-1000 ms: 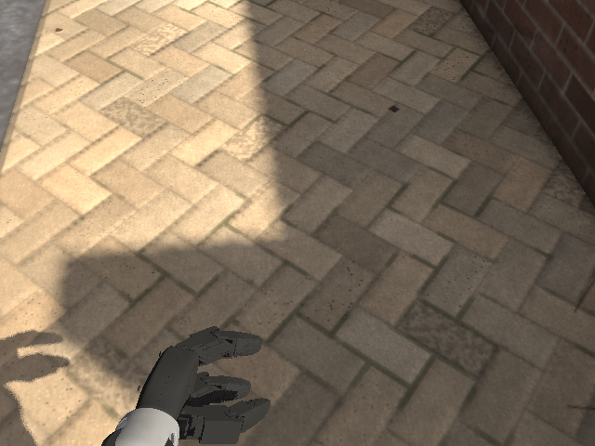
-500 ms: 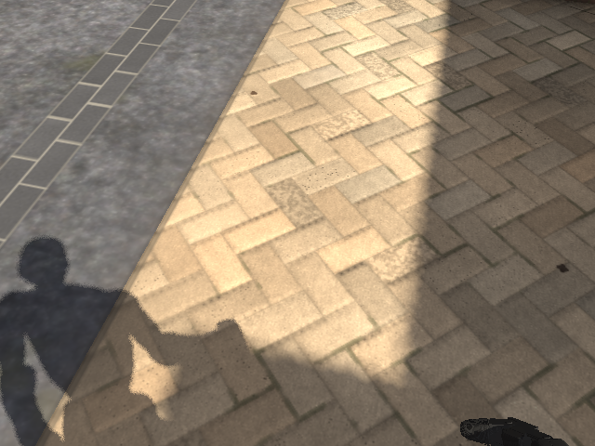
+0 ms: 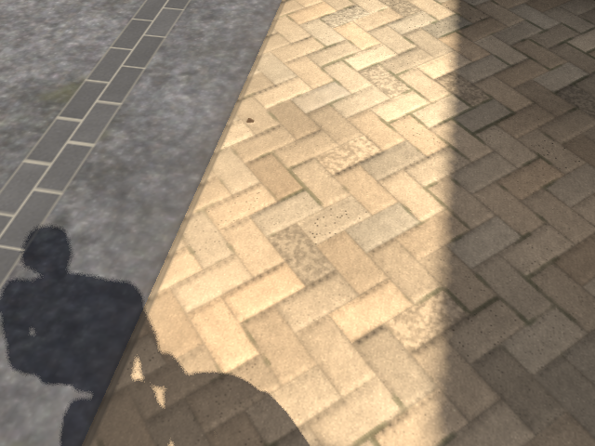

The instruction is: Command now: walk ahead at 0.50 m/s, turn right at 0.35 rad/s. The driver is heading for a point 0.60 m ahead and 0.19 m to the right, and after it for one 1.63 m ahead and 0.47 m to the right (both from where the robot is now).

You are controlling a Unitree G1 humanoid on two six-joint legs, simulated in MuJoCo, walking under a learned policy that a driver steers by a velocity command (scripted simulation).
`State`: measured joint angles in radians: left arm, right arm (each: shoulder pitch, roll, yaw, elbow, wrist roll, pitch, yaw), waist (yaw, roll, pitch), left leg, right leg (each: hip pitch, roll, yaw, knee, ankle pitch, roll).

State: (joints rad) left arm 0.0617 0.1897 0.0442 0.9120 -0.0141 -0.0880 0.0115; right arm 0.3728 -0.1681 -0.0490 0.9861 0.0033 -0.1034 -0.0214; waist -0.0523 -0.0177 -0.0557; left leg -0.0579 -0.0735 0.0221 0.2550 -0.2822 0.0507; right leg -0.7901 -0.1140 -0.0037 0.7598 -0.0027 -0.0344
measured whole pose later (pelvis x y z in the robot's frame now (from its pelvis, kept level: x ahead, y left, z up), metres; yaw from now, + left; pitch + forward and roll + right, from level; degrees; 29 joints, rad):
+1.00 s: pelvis +0.48 -0.13 +0.00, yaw -34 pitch +4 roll +2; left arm 0.07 0.27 0.09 0.64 -0.01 0.00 -0.03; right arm 0.22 -0.26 -0.09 0.81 0.02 -0.04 -0.04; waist -0.06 -0.03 0.04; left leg -0.15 0.03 0.16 0.39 -0.29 -0.02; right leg -0.65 -0.06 0.01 0.72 -0.12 0.00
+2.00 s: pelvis +0.53 -0.17 -0.01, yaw -8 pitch +3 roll -1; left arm 0.07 0.27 0.08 0.73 -0.01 -0.02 0.01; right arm 0.17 -0.30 -0.09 0.63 0.02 0.05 -0.04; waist -0.02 0.01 0.01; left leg -0.33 -0.11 -0.22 0.55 -0.26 0.03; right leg -0.31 0.04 0.07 0.51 -0.24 0.04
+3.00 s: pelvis +0.63 -0.17 +0.00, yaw -13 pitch +3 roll +1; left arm 0.16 0.30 0.07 0.64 -0.01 0.01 0.00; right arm 0.12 -0.31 -0.07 0.67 -0.01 0.00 -0.03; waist 0.01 0.03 0.06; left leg -0.50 -0.01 -0.04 1.15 -0.49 -0.07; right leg -0.35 0.06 0.03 0.49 -0.18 -0.07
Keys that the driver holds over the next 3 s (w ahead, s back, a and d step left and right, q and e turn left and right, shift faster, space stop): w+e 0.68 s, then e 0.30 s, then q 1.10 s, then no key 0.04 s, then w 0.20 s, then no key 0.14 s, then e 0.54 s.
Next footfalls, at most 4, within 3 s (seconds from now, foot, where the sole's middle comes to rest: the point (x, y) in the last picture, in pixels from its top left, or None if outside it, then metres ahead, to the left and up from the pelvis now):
0.14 right None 0.25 -0.15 -0.78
0.60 left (307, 432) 0.53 -0.01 -0.78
1.06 right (449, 415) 0.55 -0.33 -0.78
1.50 left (337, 406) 0.59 -0.08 -0.78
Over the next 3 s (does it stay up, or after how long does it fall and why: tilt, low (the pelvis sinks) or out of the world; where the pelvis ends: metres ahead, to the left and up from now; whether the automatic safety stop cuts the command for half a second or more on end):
stays up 0.63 -0.17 0.00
